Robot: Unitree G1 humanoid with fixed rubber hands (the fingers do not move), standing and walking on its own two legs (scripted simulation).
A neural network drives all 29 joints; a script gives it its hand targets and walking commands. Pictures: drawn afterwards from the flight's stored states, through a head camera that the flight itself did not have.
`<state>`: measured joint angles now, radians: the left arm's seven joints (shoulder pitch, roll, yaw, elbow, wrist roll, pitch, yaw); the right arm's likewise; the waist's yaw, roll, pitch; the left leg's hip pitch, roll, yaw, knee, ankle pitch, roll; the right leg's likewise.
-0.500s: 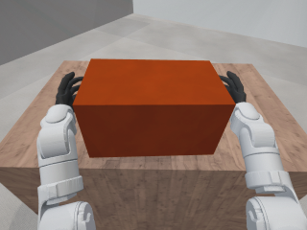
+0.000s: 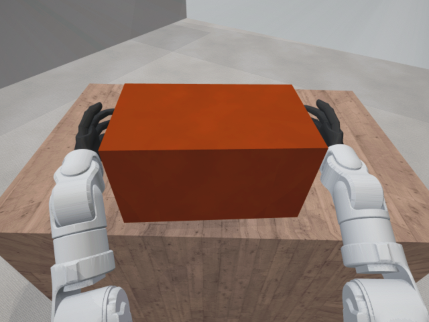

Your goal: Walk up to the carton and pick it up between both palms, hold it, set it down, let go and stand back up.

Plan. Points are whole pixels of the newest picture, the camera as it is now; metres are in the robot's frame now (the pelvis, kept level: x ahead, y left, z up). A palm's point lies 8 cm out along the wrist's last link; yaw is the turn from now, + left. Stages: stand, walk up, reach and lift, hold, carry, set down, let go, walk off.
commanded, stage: hold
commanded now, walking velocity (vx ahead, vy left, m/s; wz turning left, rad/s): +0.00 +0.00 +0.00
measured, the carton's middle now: (211, 150) +0.38 +0.01 +0.16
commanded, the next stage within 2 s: set down in 1.62 s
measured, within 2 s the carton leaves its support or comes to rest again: neither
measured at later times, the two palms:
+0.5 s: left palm (92, 149) +0.35 +0.21 +0.19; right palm (329, 144) +0.35 -0.20 +0.19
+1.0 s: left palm (94, 150) +0.35 +0.21 +0.19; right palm (327, 148) +0.35 -0.20 +0.18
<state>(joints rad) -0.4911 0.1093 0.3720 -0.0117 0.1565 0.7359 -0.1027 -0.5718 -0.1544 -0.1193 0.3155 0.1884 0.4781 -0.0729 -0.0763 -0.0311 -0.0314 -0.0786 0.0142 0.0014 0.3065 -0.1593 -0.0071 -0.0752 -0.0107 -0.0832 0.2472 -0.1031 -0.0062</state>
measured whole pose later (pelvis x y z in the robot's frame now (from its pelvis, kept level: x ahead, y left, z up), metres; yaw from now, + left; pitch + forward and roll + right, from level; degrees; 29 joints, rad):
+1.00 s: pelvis +0.00 +0.00 +0.00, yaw +0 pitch -4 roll +0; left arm -0.53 0.11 0.36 0.05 0.17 0.75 -0.09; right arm -0.60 -0.15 -0.14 0.40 0.17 0.46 -0.05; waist -0.08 -0.03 -0.03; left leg -0.08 0.01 0.00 0.30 -0.15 -0.01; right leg -0.08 -0.02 -0.08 0.25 -0.10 -0.01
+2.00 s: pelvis +0.01 -0.01 +0.00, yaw +0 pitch -5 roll +0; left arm -0.54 0.05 0.40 0.16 0.22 0.52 -0.11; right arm -0.59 -0.10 -0.24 0.52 0.01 0.21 0.02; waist -0.02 -0.02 0.00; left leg -0.04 0.01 0.00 0.27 -0.15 -0.01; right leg -0.06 -0.01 -0.08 0.27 -0.13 -0.01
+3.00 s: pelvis +0.02 -0.01 +0.00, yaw +1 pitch +2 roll +0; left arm -0.57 0.05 0.32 0.47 0.14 0.26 0.00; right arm -0.65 -0.17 -0.30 0.82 -0.03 -0.05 0.06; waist 0.04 -0.01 -0.02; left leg -0.16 0.02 -0.01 0.28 -0.16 -0.02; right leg -0.16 0.00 -0.10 0.24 -0.12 -0.01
